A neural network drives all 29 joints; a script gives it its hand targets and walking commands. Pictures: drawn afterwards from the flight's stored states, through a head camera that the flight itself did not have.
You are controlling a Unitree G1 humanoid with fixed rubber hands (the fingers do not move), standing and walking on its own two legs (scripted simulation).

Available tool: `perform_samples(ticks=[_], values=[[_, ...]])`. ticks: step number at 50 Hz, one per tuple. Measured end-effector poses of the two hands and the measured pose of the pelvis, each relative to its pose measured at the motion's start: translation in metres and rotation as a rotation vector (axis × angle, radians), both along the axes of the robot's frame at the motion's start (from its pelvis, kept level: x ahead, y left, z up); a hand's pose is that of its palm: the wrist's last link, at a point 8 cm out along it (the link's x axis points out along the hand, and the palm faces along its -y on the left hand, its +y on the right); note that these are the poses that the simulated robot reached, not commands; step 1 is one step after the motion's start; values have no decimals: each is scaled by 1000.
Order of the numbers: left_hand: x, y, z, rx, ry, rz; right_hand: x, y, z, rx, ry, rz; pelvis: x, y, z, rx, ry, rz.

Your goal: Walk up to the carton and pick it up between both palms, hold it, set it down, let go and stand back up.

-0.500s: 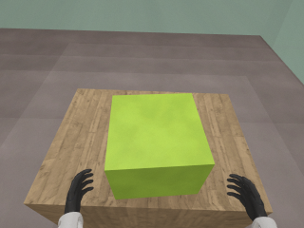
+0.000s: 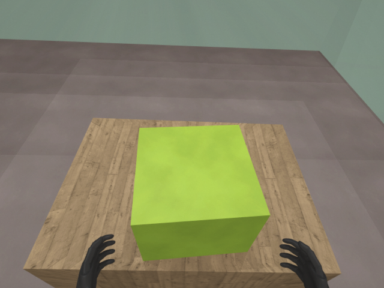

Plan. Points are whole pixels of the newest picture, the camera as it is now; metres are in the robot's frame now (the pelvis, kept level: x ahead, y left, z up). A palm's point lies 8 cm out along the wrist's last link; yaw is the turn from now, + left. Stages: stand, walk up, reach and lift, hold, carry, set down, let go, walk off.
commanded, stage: set down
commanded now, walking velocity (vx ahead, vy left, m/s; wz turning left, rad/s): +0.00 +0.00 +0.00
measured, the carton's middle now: (193, 189) +0.41 +0.03 -0.09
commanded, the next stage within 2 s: let go in 1.24 s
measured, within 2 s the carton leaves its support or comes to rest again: neither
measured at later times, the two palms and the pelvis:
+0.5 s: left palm (80, 283) +0.16 +0.24 -0.06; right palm out of the picture +0.17 -0.21 -0.06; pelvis +0.01 +0.01 +0.01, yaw -1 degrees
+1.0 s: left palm (80, 278) +0.17 +0.25 -0.06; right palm out of the picture +0.17 -0.21 -0.07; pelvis +0.01 +0.01 +0.01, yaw -1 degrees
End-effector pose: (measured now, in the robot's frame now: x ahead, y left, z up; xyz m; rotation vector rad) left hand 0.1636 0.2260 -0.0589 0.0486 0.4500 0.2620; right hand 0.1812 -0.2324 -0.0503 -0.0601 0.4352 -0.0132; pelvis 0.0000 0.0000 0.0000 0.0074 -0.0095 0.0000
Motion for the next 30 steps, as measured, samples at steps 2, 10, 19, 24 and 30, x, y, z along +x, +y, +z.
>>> perform_samples(ticks=[2,10,19,24,30], values=[[1,1,0,5,13,-10,3,3,-1,-2,6,2,2,2,1,-2,-8,1],[-5,6,6,10,48,-29,-3,6,-9,-15,57,-14,10,9,3,-7,-35,1],[-15,16,-11,0,175,-40,-17,15,-15,-36,151,-22,8,11,5,-5,-28,-10],[-8,17,-6,8,169,-37,-13,19,-14,-26,163,-28,8,13,5,-8,-17,-14],[0,15,-2,15,192,-66,-5,20,-16,-41,176,-16,11,16,6,-10,-28,-11]])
